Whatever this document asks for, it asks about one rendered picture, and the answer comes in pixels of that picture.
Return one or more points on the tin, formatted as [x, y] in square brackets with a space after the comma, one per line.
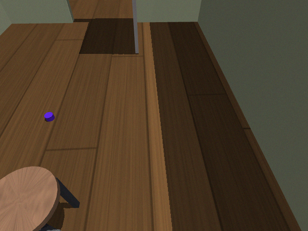
[49, 116]

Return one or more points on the stool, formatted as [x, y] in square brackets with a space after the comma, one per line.
[29, 197]

